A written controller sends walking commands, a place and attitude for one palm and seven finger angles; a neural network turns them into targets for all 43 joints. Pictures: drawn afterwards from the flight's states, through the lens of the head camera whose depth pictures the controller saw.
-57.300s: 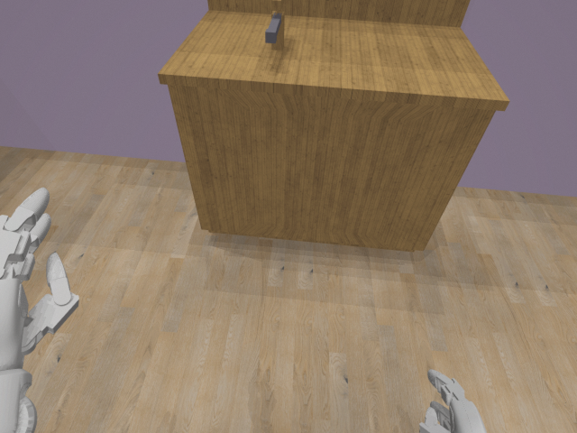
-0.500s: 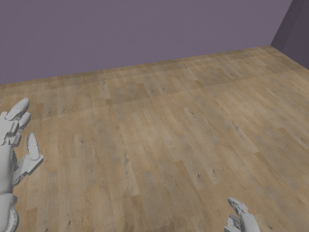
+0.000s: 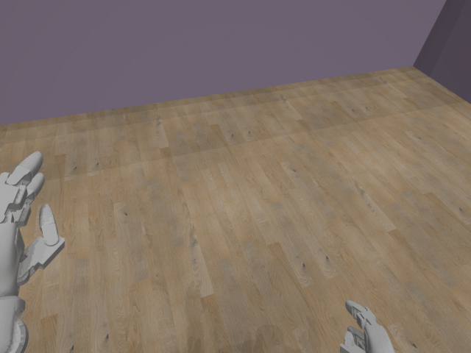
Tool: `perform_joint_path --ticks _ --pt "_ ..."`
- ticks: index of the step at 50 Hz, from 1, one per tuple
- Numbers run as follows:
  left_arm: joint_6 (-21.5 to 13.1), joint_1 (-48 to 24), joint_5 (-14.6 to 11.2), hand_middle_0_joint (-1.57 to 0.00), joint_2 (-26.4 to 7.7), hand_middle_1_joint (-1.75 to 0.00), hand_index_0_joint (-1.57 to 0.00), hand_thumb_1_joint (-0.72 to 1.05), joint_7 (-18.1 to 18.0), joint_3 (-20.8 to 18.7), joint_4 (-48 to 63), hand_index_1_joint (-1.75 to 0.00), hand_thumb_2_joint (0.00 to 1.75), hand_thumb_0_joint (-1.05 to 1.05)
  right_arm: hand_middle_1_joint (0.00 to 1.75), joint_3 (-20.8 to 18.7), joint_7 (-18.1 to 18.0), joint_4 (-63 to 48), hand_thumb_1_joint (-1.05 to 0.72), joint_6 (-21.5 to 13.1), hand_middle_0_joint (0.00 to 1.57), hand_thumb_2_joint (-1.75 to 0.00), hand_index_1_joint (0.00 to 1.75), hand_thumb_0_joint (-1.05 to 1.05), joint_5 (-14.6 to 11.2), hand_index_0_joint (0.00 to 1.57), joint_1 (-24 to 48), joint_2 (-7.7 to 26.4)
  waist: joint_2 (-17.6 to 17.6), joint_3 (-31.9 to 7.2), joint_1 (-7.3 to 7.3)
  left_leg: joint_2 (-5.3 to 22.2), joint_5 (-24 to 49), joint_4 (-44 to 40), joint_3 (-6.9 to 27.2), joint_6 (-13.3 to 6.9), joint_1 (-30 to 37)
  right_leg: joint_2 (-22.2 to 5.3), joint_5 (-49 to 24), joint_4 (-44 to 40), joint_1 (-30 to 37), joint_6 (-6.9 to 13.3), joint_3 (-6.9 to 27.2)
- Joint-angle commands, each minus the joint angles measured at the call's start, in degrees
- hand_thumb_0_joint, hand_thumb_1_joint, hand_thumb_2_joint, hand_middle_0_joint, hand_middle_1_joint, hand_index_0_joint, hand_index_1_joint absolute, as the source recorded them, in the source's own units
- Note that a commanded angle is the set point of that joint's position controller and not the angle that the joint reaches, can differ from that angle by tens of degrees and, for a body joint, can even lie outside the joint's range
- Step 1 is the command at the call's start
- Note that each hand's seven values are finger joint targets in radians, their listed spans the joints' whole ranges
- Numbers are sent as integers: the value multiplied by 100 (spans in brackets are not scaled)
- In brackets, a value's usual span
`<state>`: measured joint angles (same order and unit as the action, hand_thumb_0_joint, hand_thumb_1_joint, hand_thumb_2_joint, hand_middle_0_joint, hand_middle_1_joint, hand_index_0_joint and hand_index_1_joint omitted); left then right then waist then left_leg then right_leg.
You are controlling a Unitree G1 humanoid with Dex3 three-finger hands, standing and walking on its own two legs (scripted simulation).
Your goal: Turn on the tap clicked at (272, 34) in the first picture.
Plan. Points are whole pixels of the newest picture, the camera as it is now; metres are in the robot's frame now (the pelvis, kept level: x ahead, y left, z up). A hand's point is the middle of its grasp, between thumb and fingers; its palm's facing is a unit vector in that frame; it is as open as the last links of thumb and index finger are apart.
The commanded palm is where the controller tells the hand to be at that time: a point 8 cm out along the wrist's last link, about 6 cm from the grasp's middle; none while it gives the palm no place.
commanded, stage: shuffle to correct the standing spot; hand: left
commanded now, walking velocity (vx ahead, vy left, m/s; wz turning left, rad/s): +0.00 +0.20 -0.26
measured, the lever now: out of the picture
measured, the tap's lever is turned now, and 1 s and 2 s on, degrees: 73 73 73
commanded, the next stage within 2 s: none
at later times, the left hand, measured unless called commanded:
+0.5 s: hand (30, 245) +0.20 +0.28 +0.15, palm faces +0.34 -0.85 -0.40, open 7.4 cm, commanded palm +0.15 +0.32 +0.17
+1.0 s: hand (6, 244) +0.20 +0.31 +0.15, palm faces +0.36 -0.84 -0.41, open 7.4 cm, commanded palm +0.15 +0.35 +0.17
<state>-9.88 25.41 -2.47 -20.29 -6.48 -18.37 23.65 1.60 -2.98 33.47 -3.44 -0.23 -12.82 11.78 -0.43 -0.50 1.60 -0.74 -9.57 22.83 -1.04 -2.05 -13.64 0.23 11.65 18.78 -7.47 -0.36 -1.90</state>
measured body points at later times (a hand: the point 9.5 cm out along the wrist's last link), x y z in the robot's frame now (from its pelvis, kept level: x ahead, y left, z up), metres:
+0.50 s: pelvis -0.02 +0.05 -0.01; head -0.01 +0.06 +0.44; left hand +0.18 +0.33 +0.17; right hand +0.15 -0.19 -0.08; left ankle +0.03 +0.09 -0.75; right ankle -0.02 -0.12 -0.74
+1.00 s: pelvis -0.02 +0.08 -0.03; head +0.00 +0.09 +0.42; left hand +0.18 +0.36 +0.17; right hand +0.14 -0.16 -0.11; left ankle +0.03 +0.09 -0.75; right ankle -0.02 -0.12 -0.74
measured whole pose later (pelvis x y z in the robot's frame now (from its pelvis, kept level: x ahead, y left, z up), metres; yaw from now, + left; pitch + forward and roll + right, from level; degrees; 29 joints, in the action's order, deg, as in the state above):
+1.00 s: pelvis -0.02 +0.08 -0.03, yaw -4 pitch -1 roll -1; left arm -13.0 26.1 -2.0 -21.2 -7.7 -21.0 27.8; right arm 0.2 -1.2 32.9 -1.5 -0.4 -10.9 13.1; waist -0.7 2.7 1.3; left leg -5.2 -14.8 34.7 -8.3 -7.5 -20.4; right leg -5.4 17.8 36.0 -18.0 -1.8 3.3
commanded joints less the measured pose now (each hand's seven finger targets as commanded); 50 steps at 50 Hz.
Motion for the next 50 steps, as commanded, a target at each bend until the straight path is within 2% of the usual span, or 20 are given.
perform_joint_path --ticks 1,5,10,14,20,21,24,25,27,30,31,35,40,41,43,45,46,48,49,50 --pt "-376 -417 -21 -20 -1004 -30 -20 90 -123 -593 1286 -30 90 0 30 -282 -52 -959 -90 -301 20 -90 30 0 19 20 612 701 -162 -673 -58 175 695 -9 197 135 415 -307 -1062 -328 -86 123 392" --pt "-374 -427 -16 -20 -1091 -30 -20 90 -133 -633 1348 -30 90 0 30 -322 -13 -1008 -90 -241 20 -90 30 0 28 20 644 774 -194 -700 -100 171 872 177 173 128 465 -418 -1305 -256 -163 178 521" --pt "-400 -320 -28 -20 -1160 -30 -20 90 -131 -728 1395 -30 90 0 30 -337 2 -1099 -90 -142 20 -90 30 0 19 20 691 807 -221 -754 -99 271 1062 147 216 123 424 -404 -1265 37 -138 191 451" --pt "-397 -185 -39 -20 -1098 -30 -20 90 -123 -718 1368 -30 90 0 30 -344 13 -1158 -90 -78 20 -90 30 0 4 20 687 829 -118 -671 -98 321 786 121 212 105 300 -412 -1047 184 -280 201 516" --pt "-454 -329 0 -20 -1143 -30 -20 90 -121 -799 1559 -30 90 0 30 -351 -4 -1228 -90 -91 20 -90 30 0 -10 20 764 857 -556 -505 -76 601 -512 -429 444 89 -247 -232 -322 793 -203 145 308" --pt "-464 -340 13 -20 -1028 -30 -20 90 -110 -718 1591 -30 90 0 30 -343 4 -1251 -90 -107 20 -90 30 0 -25 20 757 846 -623 -439 -79 671 -791 -514 494 71 -369 -213 -250 956 -210 146 312" --pt "-501 -311 32 -20 -1007 -30 -20 90 -119 -791 1565 -30 90 0 30 -351 12 -1251 -90 -153 20 -90 30 0 -23 20 727 851 -631 -405 -33 786 -1620 -703 585 9 -763 -195 -5 1248 -71 149 305" --pt "-499 -338 27 -20 -1089 -30 -20 90 -123 -866 1585 -30 90 0 30 -344 12 -1258 -90 -156 20 -90 30 0 -6 20 743 850 -588 -361 -22 772 -1768 -690 576 28 -890 -221 39 1234 -31 176 361" --pt "-511 -356 22 -20 -971 -30 -20 90 -132 -777 1490 -30 90 0 30 -340 31 -1219 -90 -149 20 -90 30 0 -7 20 708 817 -275 -333 -40 634 -1797 -456 464 66 -822 -344 242 1011 -226 268 546" --pt "-536 -503 26 -20 -1032 -30 -20 90 -141 -776 1555 -30 90 0 30 -357 56 -1162 -90 -160 20 -90 30 0 15 20 729 829 -19 -321 -86 476 -1528 -42 410 98 -411 -564 597 651 -753 363 915" --pt "-565 -553 33 -20 -980 -30 -20 90 -146 -723 1582 -30 90 0 30 -350 59 -1128 -90 -176 20 -90 30 0 7 20 723 811 -12 -322 -106 476 -1423 -12 447 103 -310 -590 582 681 -869 357 913" --pt "-601 -482 46 -20 -1078 -30 -20 90 -171 -885 1612 -30 90 0 30 -366 39 -1117 -90 -238 20 -90 30 0 -9 20 754 831 -813 -437 -38 857 -1690 -896 895 214 -534 -167 304 1682 -424 110 171" --pt "-642 -194 -14 -20 -1101 -30 -20 90 -203 -931 1622 -30 90 0 30 -376 82 -1075 -90 -244 20 -90 30 0 36 20 722 813 -462 -468 8 739 -938 -556 600 464 -585 -391 325 1415 -212 236 80" --pt "-641 -144 -30 -20 -1036 -30 -20 90 -214 -882 1545 -30 90 0 30 -376 92 -1065 -90 -218 20 -90 30 0 24 20 730 781 -230 -481 -1 667 -822 -347 553 482 -610 -510 264 1302 -208 303 226" --pt "-631 -137 -34 -20 -1015 -30 -20 90 -215 -838 1472 -30 90 0 30 -398 109 -1045 -90 -166 20 -90 30 0 -1 20 704 796 270 -457 -67 516 -844 242 429 347 -421 -861 290 1033 -675 433 829" --pt "-643 -244 -24 -20 -1127 -30 -20 90 -238 -935 1512 -30 90 0 30 -415 116 -999 -90 -133 20 -90 30 0 10 20 684 817 355 -512 -116 471 -702 621 436 236 -180 -1116 279 919 -1099 478 1197" --pt "-640 -289 -10 -20 -1073 -30 -20 90 -251 -887 1477 -30 90 0 30 -398 116 -977 -90 -114 20 -90 30 0 -5 20 677 786 391 -510 -135 490 -600 616 519 206 -176 -1099 155 1044 -1160 436 1161" --pt "-639 -455 -2 -20 -1045 -30 -20 90 -251 -863 1542 -30 90 0 30 -426 101 -976 -90 -105 20 -90 30 0 -43 20 715 845 -116 -524 -152 648 -663 92 805 254 -94 -689 183 1643 -1260 244 643" --pt "-647 -451 3 -20 -1039 -30 -20 90 -246 -882 1636 -30 90 0 30 -439 76 -1002 -90 -136 20 -90 30 0 -53 20 732 879 -698 -587 -126 899 -801 -495 1105 298 -113 -349 347 2217 -1133 78 195" --pt "-643 -475 9 -20 -1135 -30 -20 90 -236 -924 1742 -30 90 0 30 -434 46 -1042 -90 -190 20 -90 30 0 -30 20 757 836 -1161 -539 -98 1100 -716 -927 1233 339 -94 -191 938 2693 -1138 -26 -92"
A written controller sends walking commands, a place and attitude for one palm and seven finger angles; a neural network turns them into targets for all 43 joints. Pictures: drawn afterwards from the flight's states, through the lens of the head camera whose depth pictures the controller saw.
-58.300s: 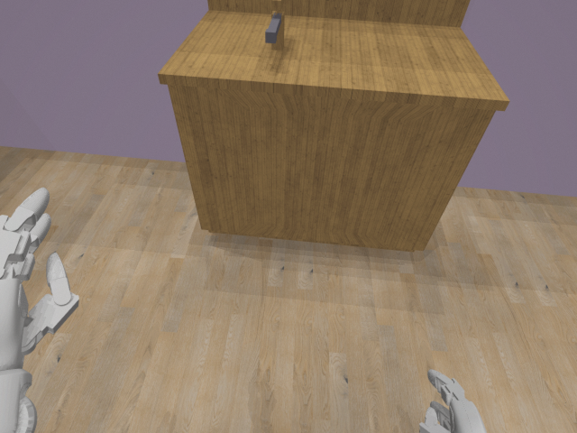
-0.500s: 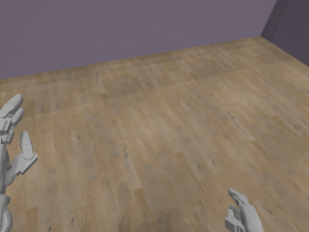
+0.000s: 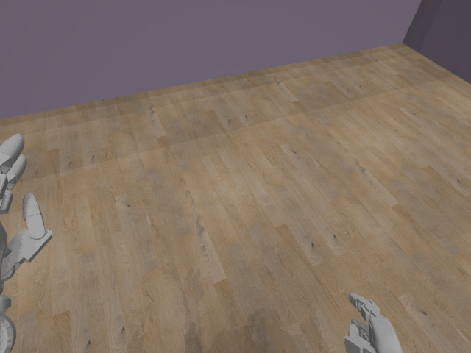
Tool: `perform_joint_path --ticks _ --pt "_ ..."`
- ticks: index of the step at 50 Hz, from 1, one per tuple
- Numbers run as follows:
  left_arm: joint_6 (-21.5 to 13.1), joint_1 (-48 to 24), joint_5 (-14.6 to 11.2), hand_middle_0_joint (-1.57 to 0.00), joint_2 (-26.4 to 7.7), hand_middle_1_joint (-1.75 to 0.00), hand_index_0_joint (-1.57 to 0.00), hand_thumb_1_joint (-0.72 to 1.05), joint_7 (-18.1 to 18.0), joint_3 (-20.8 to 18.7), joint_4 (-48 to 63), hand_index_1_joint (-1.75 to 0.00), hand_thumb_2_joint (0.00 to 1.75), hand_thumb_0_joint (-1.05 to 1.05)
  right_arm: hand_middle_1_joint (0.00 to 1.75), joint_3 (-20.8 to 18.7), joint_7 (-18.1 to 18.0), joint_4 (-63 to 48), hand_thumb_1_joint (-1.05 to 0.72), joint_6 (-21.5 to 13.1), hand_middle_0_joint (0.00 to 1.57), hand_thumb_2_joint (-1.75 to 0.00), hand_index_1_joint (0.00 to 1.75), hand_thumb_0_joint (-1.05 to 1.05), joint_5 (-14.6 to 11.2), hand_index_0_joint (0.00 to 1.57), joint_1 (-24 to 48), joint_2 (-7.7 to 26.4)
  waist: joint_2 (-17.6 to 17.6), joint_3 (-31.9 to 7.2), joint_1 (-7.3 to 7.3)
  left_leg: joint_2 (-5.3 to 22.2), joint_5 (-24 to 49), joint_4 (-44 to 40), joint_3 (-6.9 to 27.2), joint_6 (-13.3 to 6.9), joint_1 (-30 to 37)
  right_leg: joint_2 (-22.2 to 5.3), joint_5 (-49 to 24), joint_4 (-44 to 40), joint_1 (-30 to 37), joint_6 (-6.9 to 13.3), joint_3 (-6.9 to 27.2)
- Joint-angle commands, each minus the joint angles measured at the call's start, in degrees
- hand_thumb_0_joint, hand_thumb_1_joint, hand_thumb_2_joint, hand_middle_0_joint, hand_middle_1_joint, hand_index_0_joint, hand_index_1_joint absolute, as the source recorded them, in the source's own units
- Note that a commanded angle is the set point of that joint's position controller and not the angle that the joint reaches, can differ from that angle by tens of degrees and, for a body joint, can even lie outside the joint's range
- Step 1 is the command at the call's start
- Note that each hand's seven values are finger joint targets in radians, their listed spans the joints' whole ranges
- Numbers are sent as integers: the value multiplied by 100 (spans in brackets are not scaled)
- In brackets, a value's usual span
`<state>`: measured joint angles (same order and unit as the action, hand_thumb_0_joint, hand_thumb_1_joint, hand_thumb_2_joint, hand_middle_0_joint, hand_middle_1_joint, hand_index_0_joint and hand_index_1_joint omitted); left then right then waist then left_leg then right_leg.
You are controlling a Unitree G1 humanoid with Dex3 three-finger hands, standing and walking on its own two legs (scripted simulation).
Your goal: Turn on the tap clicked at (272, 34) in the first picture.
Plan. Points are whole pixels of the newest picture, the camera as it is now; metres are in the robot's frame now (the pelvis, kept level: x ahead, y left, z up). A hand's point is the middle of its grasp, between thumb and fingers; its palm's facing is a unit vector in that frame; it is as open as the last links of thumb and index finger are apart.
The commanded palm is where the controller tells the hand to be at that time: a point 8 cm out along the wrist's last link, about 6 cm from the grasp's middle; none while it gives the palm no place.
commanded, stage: shuffle to correct the standing spot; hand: left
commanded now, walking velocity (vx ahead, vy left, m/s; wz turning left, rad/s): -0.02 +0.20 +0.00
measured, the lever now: out of the picture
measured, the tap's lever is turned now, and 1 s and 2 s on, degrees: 73 73 73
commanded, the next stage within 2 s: none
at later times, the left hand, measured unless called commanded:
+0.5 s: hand out of the picture +0.21 +0.32 +0.18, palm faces +0.37 -0.80 -0.48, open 7.4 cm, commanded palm +0.15 +0.36 +0.20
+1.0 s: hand out of the picture +0.18 +0.43 +0.20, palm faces +0.35 -0.79 -0.50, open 7.4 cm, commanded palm +0.13 +0.48 +0.20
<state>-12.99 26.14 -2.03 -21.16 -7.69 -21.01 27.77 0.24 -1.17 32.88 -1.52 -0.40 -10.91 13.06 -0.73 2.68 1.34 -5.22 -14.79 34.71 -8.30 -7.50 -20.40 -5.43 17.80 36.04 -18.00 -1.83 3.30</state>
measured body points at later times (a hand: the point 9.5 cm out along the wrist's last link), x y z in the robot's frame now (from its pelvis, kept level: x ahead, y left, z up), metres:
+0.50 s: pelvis -0.01 +0.08 +0.00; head +0.03 +0.08 +0.44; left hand +0.19 +0.36 +0.21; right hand +0.15 -0.14 -0.09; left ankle +0.03 +0.21 -0.72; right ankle -0.01 -0.04 -0.72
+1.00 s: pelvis -0.05 +0.21 +0.00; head -0.02 +0.19 +0.45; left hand +0.15 +0.47 +0.22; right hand +0.12 -0.02 -0.09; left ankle +0.00 +0.28 -0.71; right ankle -0.05 +0.12 -0.72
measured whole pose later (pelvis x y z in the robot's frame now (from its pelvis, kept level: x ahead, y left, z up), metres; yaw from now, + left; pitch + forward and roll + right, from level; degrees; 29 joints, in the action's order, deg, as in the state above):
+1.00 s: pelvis -0.05 +0.21 +0.00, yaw -3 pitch +0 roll +0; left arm -12.7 27.9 -2.3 -23.7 -8.0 -22.3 30.1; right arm 0.7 -0.6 33.6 -5.6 -0.4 -10.7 11.7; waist -2.3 2.5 0.7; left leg -2.4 -20.2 42.9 -3.9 -1.2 -24.3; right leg -1.2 19.9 36.4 -17.5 2.8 -7.6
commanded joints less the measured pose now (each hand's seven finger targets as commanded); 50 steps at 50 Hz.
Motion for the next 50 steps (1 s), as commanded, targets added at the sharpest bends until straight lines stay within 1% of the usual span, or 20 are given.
perform_joint_path --ticks 1,3,4,6,7,8,14,17,19,23,25,26,31,34,35,37,40,46,48,50 --pt "-329 -450 -57 -20 -1017 -30 -20 90 -130 -657 1341 -30 90 0 30 -324 -132 -970 -90 -431 20 -90 30 0 49 20 534 679 -1218 -888 -36 1562 59 -2389 1846 1236 459 436 787 1224 114 152 -788" --pt "-295 -344 -163 -20 -944 -30 -20 90 -145 -594 1418 -30 90 0 30 -417 -79 -1040 -90 -484 20 -90 30 0 139 20 590 672 -1385 -890 89 1054 1326 -2226 940 2068 37 457 933 251 1133 301 -1305" --pt "-283 -73 -155 -20 -1026 -30 -20 90 -180 -705 1262 -30 90 0 30 -417 -27 -1062 -90 -469 20 -90 30 0 143 20 644 675 -952 -980 244 724 2078 -984 574 1906 -399 230 238 -784 1908 486 -1303" --pt "-347 -47 -116 -20 -934 -30 -20 90 -176 -493 1111 -30 90 0 30 -280 89 -969 -90 -314 20 -90 30 0 -60 20 597 656 2263 -626 -1 235 -1409 3572 1268 946 -1542 -2497 -2404 -1964 991 1568 2536" --pt "-276 -183 -221 -20 -895 -30 -20 90 -180 -578 1072 -30 90 0 30 -325 81 -831 -90 -373 20 -90 30 0 -29 20 368 645 1546 -458 -90 798 -1212 3746 2211 867 -1372 -2483 -2042 -1749 427 1353 1980" --pt "-309 -223 -123 -20 -933 -30 -20 90 -182 -628 1207 -30 90 0 30 -330 130 -772 -90 -302 20 -90 30 0 -12 20 289 594 1378 -677 -121 966 -1208 3676 2098 881 -1463 -2216 -1709 -1479 636 1346 1742" --pt "-288 -576 67 -20 -1145 -30 -20 90 -257 -655 1278 -30 90 0 30 -292 -216 -701 -90 -392 20 -90 30 0 -17 20 511 334 560 -618 -150 224 296 -505 52 914 942 -842 -1942 -587 112 470 -158" --pt "-415 -533 -1 -20 -1225 -30 -20 90 -178 -810 1836 -30 90 0 30 -441 -270 -961 -90 -578 20 -90 30 0 -123 20 400 631 -1001 -928 -107 1593 2255 -991 1572 286 1031 181 186 1461 -337 -118 -796" --pt "-490 -165 -39 -20 -1217 -30 -20 90 -150 -993 1708 -30 90 0 30 -364 -167 -846 -90 -694 20 -90 30 0 -54 20 352 517 -1739 -884 -112 1781 3331 -1001 1891 -225 884 368 1467 2162 -657 -28 -765" --pt "-458 180 -16 -20 -1017 -30 -20 90 -124 -859 1655 -30 90 0 30 -305 47 -758 -90 -828 20 -90 30 0 -80 20 397 591 -864 -1037 47 1350 1538 -132 998 336 -235 159 -634 -479 1168 102 -731" --pt "-347 355 -63 -20 -1314 -30 -20 90 -178 -1044 1043 -30 90 0 30 -227 57 -858 -90 -710 20 -90 30 0 -35 20 391 435 1160 -795 -35 439 -1141 1884 581 863 -1380 -1870 -2084 -1727 1338 880 2016" --pt "-263 378 -155 -20 -1117 -30 -20 90 -180 -893 962 -30 90 0 30 -351 74 -762 -90 -626 20 -90 30 0 -75 20 227 543 1815 -755 -31 625 -1228 2712 1058 952 -1479 -2137 -1962 -1733 1249 1098 2177" --pt "-313 -78 42 -20 -1127 -30 -20 90 -249 -922 1075 -30 90 0 30 -231 -131 -705 -90 -482 20 -90 30 0 -31 20 470 329 1306 -682 -89 948 -854 937 943 829 64 -1370 -1778 -1073 138 786 391" --pt "-284 -513 32 -20 -1169 -30 -20 90 -233 -745 1594 -30 90 0 30 -328 -244 -662 -90 -540 20 -90 30 0 -37 20 336 425 -67 -720 -238 565 170 -951 470 814 1133 -577 -589 109 -194 275 -289" --pt "-316 -590 17 -20 -1168 -30 -20 90 -228 -709 1908 -30 90 0 30 -402 -290 -804 -90 -631 20 -90 30 0 -73 20 360 611 -1284 -698 -203 1459 823 -1317 1687 388 1090 -2 367 1222 -628 -10 -667" --pt "-411 -471 39 -20 -1271 -30 -20 90 -223 -871 1932 -30 90 0 30 -352 -229 -715 -90 -833 20 -90 30 0 6 20 269 504 -2069 -817 -221 2038 1576 -1796 2712 -265 829 377 1861 3218 -1201 9 -579" --pt "-449 -160 41 -20 -1137 -30 -20 90 -237 -803 2094 -30 90 0 30 -410 -83 -578 -90 -953 20 -90 30 0 -44 20 316 541 -1176 -1216 -119 1652 2563 -1011 1574 -169 1329 206 1186 2611 -1055 39 -712" --pt "-134 237 -94 -20 -1100 -30 -20 90 -175 -865 1175 -30 90 0 30 -170 -58 -684 -90 -738 20 -90 30 0 -4 20 384 560 -672 -767 6 1515 372 -908 1512 267 -620 81 -413 -863 1336 174 -732" --pt "-108 -28 -90 -20 -1367 -30 -20 90 -203 -1005 735 -30 90 0 30 -203 -20 -853 -90 -570 20 -90 30 0 -17 20 313 466 1336 -587 -87 569 -1279 1396 829 801 -1698 -2068 -708 -2022 1420 1124 2316" --pt "-77 -199 -152 -20 -1058 -30 -20 90 -200 -766 570 -30 90 0 30 -346 91 -695 -90 -488 20 -90 30 0 -55 20 223 694 1276 -842 -137 636 -1040 2975 1365 967 -1722 -2293 -1738 -1743 1345 1325 2293"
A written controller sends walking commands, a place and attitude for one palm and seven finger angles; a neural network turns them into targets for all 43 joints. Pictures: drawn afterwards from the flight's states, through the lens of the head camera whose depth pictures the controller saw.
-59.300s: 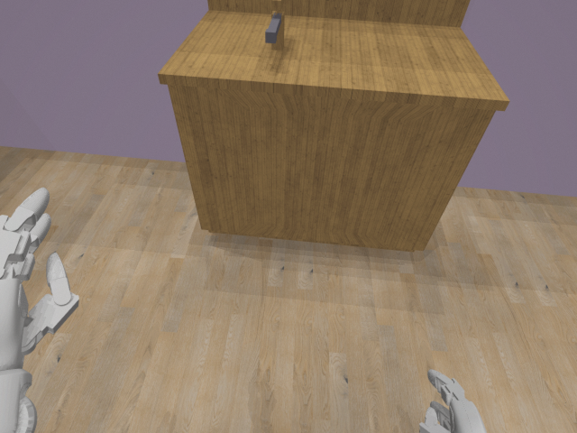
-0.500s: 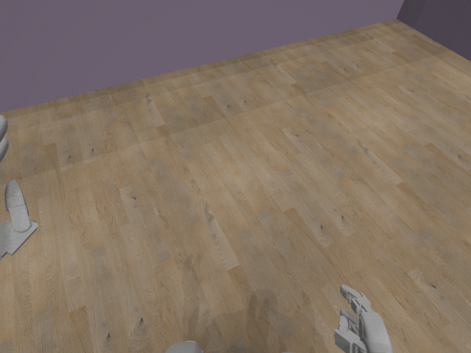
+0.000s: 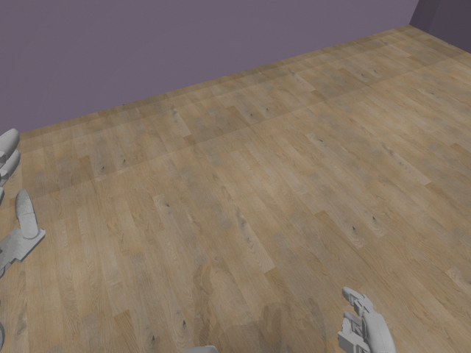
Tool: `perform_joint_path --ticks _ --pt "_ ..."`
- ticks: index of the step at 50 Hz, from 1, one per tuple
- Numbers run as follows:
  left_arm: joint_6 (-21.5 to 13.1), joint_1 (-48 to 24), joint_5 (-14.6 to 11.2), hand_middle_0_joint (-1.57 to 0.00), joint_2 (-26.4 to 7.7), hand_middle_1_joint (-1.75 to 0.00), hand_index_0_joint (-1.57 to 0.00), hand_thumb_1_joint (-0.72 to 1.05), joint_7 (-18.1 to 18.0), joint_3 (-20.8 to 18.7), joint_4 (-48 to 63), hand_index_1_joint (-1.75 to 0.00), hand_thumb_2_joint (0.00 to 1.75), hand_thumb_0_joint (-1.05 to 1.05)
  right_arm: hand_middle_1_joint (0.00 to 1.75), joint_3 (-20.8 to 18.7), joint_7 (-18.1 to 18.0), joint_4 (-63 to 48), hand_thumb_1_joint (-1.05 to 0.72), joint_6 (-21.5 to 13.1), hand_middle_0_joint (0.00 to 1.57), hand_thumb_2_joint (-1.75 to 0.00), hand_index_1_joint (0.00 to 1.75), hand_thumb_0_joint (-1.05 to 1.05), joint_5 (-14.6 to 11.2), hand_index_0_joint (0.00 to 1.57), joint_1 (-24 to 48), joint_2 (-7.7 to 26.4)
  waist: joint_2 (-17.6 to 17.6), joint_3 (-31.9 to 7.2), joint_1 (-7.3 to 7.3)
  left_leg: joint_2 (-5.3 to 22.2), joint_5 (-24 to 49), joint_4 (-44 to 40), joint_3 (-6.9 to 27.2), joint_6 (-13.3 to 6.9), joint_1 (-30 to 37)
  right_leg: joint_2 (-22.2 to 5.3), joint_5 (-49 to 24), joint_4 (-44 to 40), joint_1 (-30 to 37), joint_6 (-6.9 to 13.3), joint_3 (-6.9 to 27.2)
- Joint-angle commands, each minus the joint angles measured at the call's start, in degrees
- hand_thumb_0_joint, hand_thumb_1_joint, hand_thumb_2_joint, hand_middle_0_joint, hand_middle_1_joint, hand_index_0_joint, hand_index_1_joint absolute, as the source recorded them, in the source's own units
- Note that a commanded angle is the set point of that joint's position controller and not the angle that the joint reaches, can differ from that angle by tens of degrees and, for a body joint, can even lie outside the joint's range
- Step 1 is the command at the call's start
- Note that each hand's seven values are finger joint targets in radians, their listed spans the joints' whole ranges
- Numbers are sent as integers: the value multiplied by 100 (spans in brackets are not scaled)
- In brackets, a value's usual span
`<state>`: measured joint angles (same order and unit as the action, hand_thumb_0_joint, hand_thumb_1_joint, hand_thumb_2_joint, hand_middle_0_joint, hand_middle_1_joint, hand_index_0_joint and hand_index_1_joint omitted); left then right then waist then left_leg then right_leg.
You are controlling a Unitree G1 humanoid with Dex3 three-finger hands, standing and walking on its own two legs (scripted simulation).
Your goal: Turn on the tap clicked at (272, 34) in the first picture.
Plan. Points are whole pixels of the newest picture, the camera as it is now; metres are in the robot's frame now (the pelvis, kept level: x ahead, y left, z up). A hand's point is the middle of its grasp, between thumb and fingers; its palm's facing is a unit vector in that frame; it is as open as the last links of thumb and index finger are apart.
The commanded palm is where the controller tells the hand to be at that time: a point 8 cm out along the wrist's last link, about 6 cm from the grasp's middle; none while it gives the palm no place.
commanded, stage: shuffle to correct the standing spot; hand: left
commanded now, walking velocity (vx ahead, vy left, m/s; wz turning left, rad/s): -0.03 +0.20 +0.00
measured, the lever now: out of the picture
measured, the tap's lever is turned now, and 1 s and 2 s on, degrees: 73 73 73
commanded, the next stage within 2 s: none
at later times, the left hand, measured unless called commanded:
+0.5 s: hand out of the picture +0.17 +0.37 +0.19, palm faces +0.40 -0.77 -0.50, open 7.4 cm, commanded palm +0.11 +0.41 +0.19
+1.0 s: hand out of the picture +0.11 +0.51 +0.19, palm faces +0.43 -0.77 -0.47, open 7.4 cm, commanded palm +0.06 +0.55 +0.19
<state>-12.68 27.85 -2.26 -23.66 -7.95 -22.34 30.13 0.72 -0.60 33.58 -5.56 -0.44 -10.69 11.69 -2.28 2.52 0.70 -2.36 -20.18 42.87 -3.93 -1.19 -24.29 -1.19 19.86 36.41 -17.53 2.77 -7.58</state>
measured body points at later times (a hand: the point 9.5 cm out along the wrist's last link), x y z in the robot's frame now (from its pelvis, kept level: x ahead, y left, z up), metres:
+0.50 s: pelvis -0.04 +0.13 +0.00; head -0.01 +0.11 +0.44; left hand +0.14 +0.41 +0.22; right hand +0.12 -0.08 -0.11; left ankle -0.02 +0.25 -0.71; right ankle -0.03 +0.03 -0.72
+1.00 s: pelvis -0.09 +0.27 +0.00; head -0.07 +0.25 +0.45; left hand +0.09 +0.55 +0.22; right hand +0.08 +0.05 -0.10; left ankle -0.06 +0.36 -0.70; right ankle -0.08 +0.17 -0.72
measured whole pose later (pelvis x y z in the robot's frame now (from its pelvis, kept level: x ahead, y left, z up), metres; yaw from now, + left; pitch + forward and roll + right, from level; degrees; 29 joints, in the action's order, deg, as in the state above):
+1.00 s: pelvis -0.09 +0.27 +0.00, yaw +1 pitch +0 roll +0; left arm -12.4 27.0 -2.0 -22.5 -8.6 -22.1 29.8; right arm 0.5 -0.4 35.0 -5.8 -0.5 -11.3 11.9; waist -2.0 3.3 1.0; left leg -1.4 -21.9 48.8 -2.7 0.8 -25.8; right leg -1.9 19.0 37.0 -17.8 2.2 -6.7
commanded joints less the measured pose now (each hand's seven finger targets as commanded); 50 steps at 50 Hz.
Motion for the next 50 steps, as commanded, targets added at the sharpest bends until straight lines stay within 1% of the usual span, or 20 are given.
perform_joint_path --ticks 1,5,10,12,13,15,18,21,23,24,27,31,34,36,37,42,45,47,48,50 --pt "-133 -377 -126 -20 -774 -30 -20 90 -177 -584 505 -30 90 0 30 -310 5 -782 -90 -50 20 -90 30 0 -65 20 280 673 1146 -723 -57 476 -248 2465 928 372 -1307 -2515 -2256 -1607 1242 796 2697" --pt "-268 -635 30 -20 -883 -30 -20 90 -237 -467 905 -30 90 0 30 -226 -216 -753 -90 -45 20 -90 30 0 -5 20 500 597 1094 -431 -38 665 74 1244 475 325 -256 -1909 -1924 -1610 250 373 1296" --pt "-158 -678 58 -20 -1038 -30 -20 90 -348 -627 1395 -30 90 0 30 -311 -351 -752 -90 -118 20 -90 30 0 31 20 386 495 970 -633 -44 150 492 -1171 -390 292 1107 -1584 -899 -1125 60 121 1001" --pt "-195 -646 32 -20 -1064 -30 -20 90 -315 -718 1595 -30 90 0 30 -412 -401 -834 -90 -126 20 -90 30 0 -21 20 287 605 20 -877 -101 441 999 -1885 49 157 1452 -1016 -1122 211 54 -256 608" --pt "-244 -612 34 -20 -993 -30 -20 90 -279 -711 1738 -30 90 0 30 -468 -386 -939 -90 -176 20 -90 30 0 -69 20 286 776 -1004 -895 -77 1219 2037 -2062 1013 -208 1446 -410 -345 1189 -372 -521 229" --pt "-341 -112 -4 -20 -1048 -30 -20 90 -207 -906 1415 -30 90 0 30 -496 -340 -838 -90 -348 20 -90 30 0 -51 20 111 684 -1967 -821 -74 1721 3489 -2153 1524 -838 1392 -62 1581 2668 -1179 -524 291" --pt "-433 -35 0 -20 -781 -30 -20 90 -176 -718 1533 -30 90 0 30 -475 -118 -683 -90 -500 20 -90 30 0 -82 20 175 702 -1353 -1119 -50 1301 3620 -1452 705 -586 1261 -80 628 1330 -387 -446 155" --pt "-288 33 13 -20 -828 -30 -20 90 -181 -721 1495 -30 90 0 30 -312 -75 -736 -90 -491 20 -90 30 0 -54 20 285 706 -774 -944 62 1133 1627 -1125 656 -247 20 -253 -931 -699 1171 -370 289" --pt "-253 -142 -15 -20 -1212 -30 -20 90 -236 -992 1021 -30 90 0 30 -228 -68 -846 -90 -392 20 -90 30 0 -16 20 257 537 1424 -856 -9 228 -738 957 156 262 -1036 -2343 -2555 -1659 1414 493 3049" --pt "-169 -6 -119 -20 -944 -30 -20 90 -206 -808 652 -30 90 0 30 -396 -38 -707 -90 -312 20 -90 30 0 -58 20 51 718 1979 -865 2 356 -706 1892 645 364 -1037 -2613 -2428 -1700 1211 644 3296" --pt "-172 -125 -29 -20 -894 -30 -20 90 -209 -805 531 -30 90 0 30 -222 -92 -640 -90 -121 20 -90 30 0 -44 20 286 540 1367 -654 -10 656 -256 2254 783 386 -974 -2162 -2327 -1379 891 601 2161" --pt "-231 -679 69 -20 -902 -30 -20 90 -254 -633 917 -30 90 0 30 -217 -248 -689 -90 -129 20 -90 30 0 23 20 506 459 1474 -553 32 538 -161 27 149 232 621 -1787 -1049 -1447 -177 321 1357" --pt "-134 -900 77 -20 -897 -30 -20 90 -256 -493 1355 -30 90 0 30 -302 -317 -690 -90 -131 20 -90 30 0 -8 20 307 504 417 -584 -142 109 401 -1582 -282 266 1529 -1244 -105 -609 -473 -77 952" --pt "-217 -872 96 -20 -855 -30 -20 90 -247 -531 1734 -30 90 0 30 -404 -337 -884 -90 -223 20 -90 30 0 -70 20 237 801 -1587 -641 -102 1514 1149 -2407 1509 -427 1210 -180 909 1674 -869 -518 168" --pt "-249 -568 77 -20 -876 -30 -20 90 -226 -643 1358 -30 90 0 30 -439 -294 -857 -90 -300 20 -90 30 0 -50 20 192 723 -1806 -628 -129 1800 991 -2748 1995 -779 666 24 1578 2785 -891 -481 300" --pt "-331 -161 -19 -20 -754 -30 -20 90 -206 -657 1623 -30 90 0 30 -370 -111 -652 -90 -511 20 -90 30 0 -37 20 243 666 -1225 -974 -46 1358 2665 -1837 1017 -643 1030 -81 760 1175 -311 -446 177" --pt "-194 15 -6 -20 -869 -30 -20 90 -206 -756 1179 -30 90 0 30 -247 -102 -685 -90 -453 20 -90 30 0 5 20 322 716 -708 -935 80 1194 1517 -1375 857 -311 181 -236 -836 -950 1100 -346 318" --pt "-196 -371 -9 -20 -1122 -30 -20 90 -243 -878 773 -30 90 0 30 -214 -70 -833 -90 -316 20 -90 30 0 -4 20 262 581 1277 -728 -56 294 -631 627 225 225 -1060 -2339 -1945 -1796 1362 537 3135" --pt "-141 -263 -117 -20 -809 -30 -20 90 -224 -668 337 -30 90 0 30 -342 -38 -696 -90 -259 20 -90 30 0 -21 20 53 747 1585 -749 -24 343 -690 1736 641 349 -1157 -2758 -2134 -1821 1184 803 3495" --pt "-107 -425 -59 -20 -878 -30 -20 90 -223 -704 461 -30 90 0 30 -309 -13 -678 -90 -157 20 -90 30 0 -47 20 207 709 1136 -778 -43 527 -386 2292 867 398 -1264 -2482 -2496 -1435 1238 806 2786"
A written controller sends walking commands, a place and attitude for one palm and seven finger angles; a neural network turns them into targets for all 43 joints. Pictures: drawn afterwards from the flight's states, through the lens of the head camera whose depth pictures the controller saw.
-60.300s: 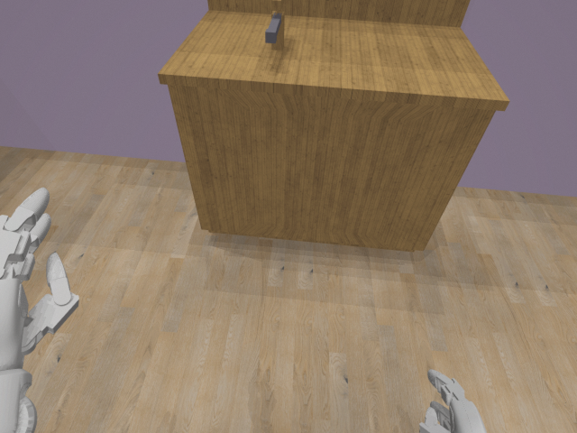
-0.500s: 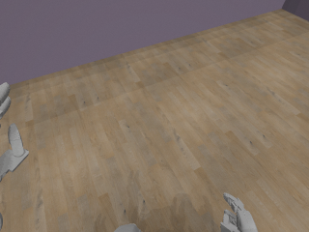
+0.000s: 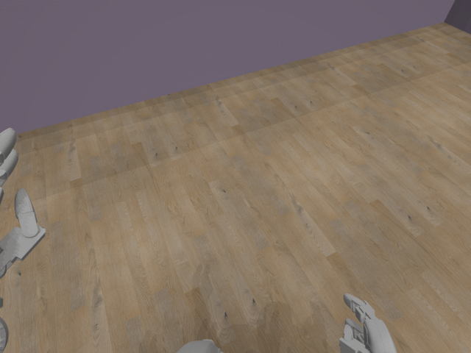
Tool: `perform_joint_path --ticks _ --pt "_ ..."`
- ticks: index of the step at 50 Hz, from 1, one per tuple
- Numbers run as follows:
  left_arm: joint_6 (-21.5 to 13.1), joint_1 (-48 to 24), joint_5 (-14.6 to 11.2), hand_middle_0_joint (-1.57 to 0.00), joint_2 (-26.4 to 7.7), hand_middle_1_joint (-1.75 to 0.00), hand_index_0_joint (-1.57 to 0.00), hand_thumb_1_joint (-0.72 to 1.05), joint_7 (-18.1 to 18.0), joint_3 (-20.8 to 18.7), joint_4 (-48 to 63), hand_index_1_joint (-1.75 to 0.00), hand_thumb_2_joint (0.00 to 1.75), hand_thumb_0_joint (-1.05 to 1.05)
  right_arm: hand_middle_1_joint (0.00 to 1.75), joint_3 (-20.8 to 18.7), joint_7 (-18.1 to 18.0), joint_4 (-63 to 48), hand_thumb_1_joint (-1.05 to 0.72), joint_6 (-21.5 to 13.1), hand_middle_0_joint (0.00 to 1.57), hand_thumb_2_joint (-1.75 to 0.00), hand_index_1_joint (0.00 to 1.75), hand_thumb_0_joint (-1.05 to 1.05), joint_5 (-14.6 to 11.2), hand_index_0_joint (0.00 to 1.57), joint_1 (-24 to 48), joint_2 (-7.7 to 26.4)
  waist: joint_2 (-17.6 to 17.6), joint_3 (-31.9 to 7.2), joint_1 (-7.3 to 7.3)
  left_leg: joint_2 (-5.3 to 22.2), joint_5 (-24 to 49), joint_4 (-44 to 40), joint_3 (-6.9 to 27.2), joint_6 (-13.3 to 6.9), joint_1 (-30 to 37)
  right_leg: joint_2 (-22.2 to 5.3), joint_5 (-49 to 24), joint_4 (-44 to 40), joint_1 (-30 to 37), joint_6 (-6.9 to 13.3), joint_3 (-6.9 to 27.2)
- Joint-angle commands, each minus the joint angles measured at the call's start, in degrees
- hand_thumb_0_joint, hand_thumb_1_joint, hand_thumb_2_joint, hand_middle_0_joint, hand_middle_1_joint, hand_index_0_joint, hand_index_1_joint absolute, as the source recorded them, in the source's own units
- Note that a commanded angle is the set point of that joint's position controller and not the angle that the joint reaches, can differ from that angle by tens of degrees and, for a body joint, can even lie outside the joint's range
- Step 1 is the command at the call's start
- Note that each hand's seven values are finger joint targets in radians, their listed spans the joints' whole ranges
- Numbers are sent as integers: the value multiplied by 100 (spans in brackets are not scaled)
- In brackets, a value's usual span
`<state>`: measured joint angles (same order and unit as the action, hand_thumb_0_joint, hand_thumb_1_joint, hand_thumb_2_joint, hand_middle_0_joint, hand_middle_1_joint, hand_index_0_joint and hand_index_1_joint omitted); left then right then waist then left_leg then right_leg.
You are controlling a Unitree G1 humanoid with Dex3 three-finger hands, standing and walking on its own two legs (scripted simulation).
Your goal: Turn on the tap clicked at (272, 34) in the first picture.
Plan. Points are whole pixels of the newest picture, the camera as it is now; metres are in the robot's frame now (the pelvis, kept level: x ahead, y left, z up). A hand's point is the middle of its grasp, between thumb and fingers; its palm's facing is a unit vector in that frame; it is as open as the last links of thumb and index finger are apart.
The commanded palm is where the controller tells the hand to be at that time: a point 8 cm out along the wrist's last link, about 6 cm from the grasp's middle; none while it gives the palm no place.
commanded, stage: shuffle to correct the standing spot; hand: left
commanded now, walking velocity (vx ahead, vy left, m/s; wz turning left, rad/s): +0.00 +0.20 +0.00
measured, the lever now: out of the picture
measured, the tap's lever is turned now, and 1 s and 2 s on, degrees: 73 73 73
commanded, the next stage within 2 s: come to a stop and stand still in 1.82 s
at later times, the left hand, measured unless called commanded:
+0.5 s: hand out of the picture +0.16 +0.39 +0.19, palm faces +0.42 -0.78 -0.47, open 7.4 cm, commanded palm +0.11 +0.42 +0.19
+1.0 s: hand out of the picture +0.12 +0.53 +0.18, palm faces +0.41 -0.78 -0.47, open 7.4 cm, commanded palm +0.06 +0.57 +0.19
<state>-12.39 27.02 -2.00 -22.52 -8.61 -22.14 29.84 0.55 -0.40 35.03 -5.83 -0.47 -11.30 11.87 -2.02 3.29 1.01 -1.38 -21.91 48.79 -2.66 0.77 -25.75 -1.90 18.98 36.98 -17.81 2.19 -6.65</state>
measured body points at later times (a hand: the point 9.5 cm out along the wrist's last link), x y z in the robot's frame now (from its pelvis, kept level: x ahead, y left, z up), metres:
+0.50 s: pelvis -0.05 +0.14 +0.00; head -0.03 +0.12 +0.45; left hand +0.13 +0.42 +0.21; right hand +0.11 -0.07 -0.11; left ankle -0.02 +0.24 -0.69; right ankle -0.03 +0.04 -0.72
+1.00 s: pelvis -0.10 +0.29 +0.00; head -0.07 +0.27 +0.45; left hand +0.09 +0.57 +0.21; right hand +0.07 +0.07 -0.11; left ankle -0.08 +0.39 -0.69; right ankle -0.08 +0.18 -0.72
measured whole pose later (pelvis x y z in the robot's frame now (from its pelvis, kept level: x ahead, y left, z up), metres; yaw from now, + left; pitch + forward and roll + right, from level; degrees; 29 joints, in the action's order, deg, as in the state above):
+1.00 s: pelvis -0.10 +0.29 +0.00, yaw +0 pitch -1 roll +1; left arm -11.7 26.6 -1.8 -21.7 -8.6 -21.5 28.5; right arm 0.5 -0.4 36.2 -5.1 -0.7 -11.8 11.6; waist -2.1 3.5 0.8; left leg -0.9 -22.8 54.2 -2.7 1.6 -26.6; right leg -3.5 18.4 37.7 -18.4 1.2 -6.5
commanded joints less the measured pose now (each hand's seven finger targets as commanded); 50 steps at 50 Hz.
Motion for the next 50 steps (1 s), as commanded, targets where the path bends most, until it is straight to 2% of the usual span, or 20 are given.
perform_joint_path --ticks 1,6,9,11,12,15,19,20,22,23,27,31,34,35,37,40,44,46,47,50 --pt "-196 -251 -42 -20 -942 -30 -20 90 -167 -661 516 -30 90 0 30 -200 -85 -806 -90 -82 20 -90 30 0 -34 20 355 535 1076 -709 -55 539 -52 1634 693 204 -972 -2165 -2521 -1436 1077 720 2054" --pt "-245 -533 55 -20 -1029 -30 -20 90 -226 -591 1130 -30 90 0 30 -196 -279 -889 -90 -93 20 -90 30 0 31 20 578 433 1373 -603 27 373 135 -725 -106 56 734 -1710 -943 -1538 -77 377 1183" --pt "-191 -648 42 -20 -1138 -30 -20 90 -243 -668 1623 -30 90 0 30 -315 -363 -889 -90 -113 20 -90 30 0 -1 20 346 503 204 -837 -156 73 768 -2302 -396 88 1602 -1141 -494 -407 -119 -49 736" --pt "-280 -547 66 -20 -1093 -30 -20 90 -210 -718 1914 -30 90 0 30 -425 -354 -1079 -90 -226 20 -90 30 0 -56 20 253 785 -1696 -892 -102 1529 2325 -2892 1385 -645 1466 -64 1142 1780 -774 -498 38" --pt "-327 -167 45 -20 -1114 -30 -20 90 -183 -866 1463 -30 90 0 30 -435 -325 -969 -90 -308 20 -90 30 0 -8 20 189 682 -1887 -889 -130 1700 2622 -3038 1747 -973 1279 46 1726 2646 -1011 -436 194" --pt "-420 -150 -8 -20 -1007 -30 -20 90 -148 -834 1642 -30 90 0 30 -430 -184 -799 -90 -468 20 -90 30 0 -28 20 281 653 -1284 -1179 -77 1342 3033 -2372 813 -912 1401 -99 1049 2020 -692 -399 165" --pt "-203 -77 -39 -20 -879 -30 -20 90 -128 -676 1292 -30 90 0 30 -259 -131 -787 -90 -462 20 -90 30 0 -31 20 340 691 -936 -916 25 1216 1479 -2280 741 -621 309 -43 -133 -415 839 -362 87" --pt "-151 -46 -13 -20 -983 -30 -20 90 -138 -749 997 -30 90 0 30 -219 -155 -796 -90 -414 20 -90 30 0 -8 20 336 682 -498 -825 31 1044 743 -1922 595 -451 -138 -347 -652 -1076 1265 -239 410" --pt "-154 -392 -43 -20 -1193 -30 -20 90 -171 -852 550 -30 90 0 30 -180 -116 -906 -90 -284 20 -90 30 0 12 20 328 579 1421 -568 -41 214 -732 479 187 61 -997 -2555 -967 -2113 959 724 3391" --pt "-76 -302 -94 -20 -847 -30 -20 90 -126 -549 288 -30 90 0 30 -348 -69 -769 -90 -216 20 -90 30 0 -32 20 150 726 1813 -623 -51 301 -407 1351 613 154 -942 -2619 -800 -2126 773 838 3464" --pt "-215 -406 14 -20 -992 -30 -20 90 -151 -637 539 -30 90 0 30 -164 -168 -736 -90 -80 20 -90 30 0 -13 20 438 530 1207 -537 -58 593 143 1209 517 174 -550 -1928 -1316 -1706 423 518 1650" --pt "-241 -554 76 -20 -1091 -30 -20 90 -236 -648 1189 -30 90 0 30 -193 -295 -835 -90 -138 20 -90 30 0 48 20 588 412 1247 -584 51 337 82 -904 -185 32 856 -1687 -315 -1650 -221 370 1236" --pt "-205 -782 38 -20 -1103 -30 -20 90 -232 -647 1651 -30 90 0 30 -323 -360 -857 -90 -140 20 -90 30 0 -7 20 283 542 -78 -856 -171 182 557 -2447 -274 32 1618 -1035 -15 -251 -252 -89 709" --pt "-238 -625 28 -20 -1068 -30 -20 90 -225 -678 1689 -30 90 0 30 -401 -392 -964 -90 -193 20 -90 30 0 -47 20 277 723 -1249 -762 -138 996 1022 -2751 756 -344 1499 -403 218 870 -595 -376 230" --pt "-340 -243 43 -20 -1122 -30 -20 90 -184 -894 1386 -30 90 0 30 -432 -332 -891 -90 -332 20 -90 30 0 -13 20 196 663 -1956 -859 -131 1704 2501 -2997 1712 -1033 1219 -3 1640 2683 -1091 -439 218" --pt "-417 -177 -15 -20 -944 -30 -20 90 -146 -798 1604 -30 90 0 30 -436 -166 -789 -90 -478 20 -90 30 0 -52 20 270 671 -1268 -1144 -79 1292 3056 -2308 734 -843 1345 -61 931 1682 -578 -401 83" --pt "-216 -36 -1 -20 -898 -30 -20 90 -135 -709 1245 -30 90 0 30 -257 -117 -797 -90 -427 20 -90 30 0 -32 20 314 688 -658 -962 34 1098 1498 -1864 642 -463 150 -213 -720 -940 1176 -289 220" --pt "-197 -313 -24 -20 -1193 -30 -20 90 -178 -846 802 -30 90 0 30 -207 -102 -931 -90 -295 20 -90 30 0 -21 20 307 542 1330 -751 -73 211 -619 209 53 38 -958 -2346 -1703 -1822 1311 607 3045" --pt "-130 -223 -106 -20 -935 -30 -20 90 -155 -685 405 -30 90 0 30 -351 -78 -782 -90 -234 20 -90 30 0 -44 20 115 700 1745 -788 -35 348 -588 1187 513 143 -959 -2682 -1289 -1938 1046 881 3367" --pt "-189 -456 -18 -20 -1094 -30 -20 90 -162 -762 649 -30 90 0 30 -220 -115 -740 -90 -83 20 -90 30 0 -28 20 383 589 1043 -579 -51 644 -95 1464 683 168 -815 -2226 -1572 -1601 665 720 2159"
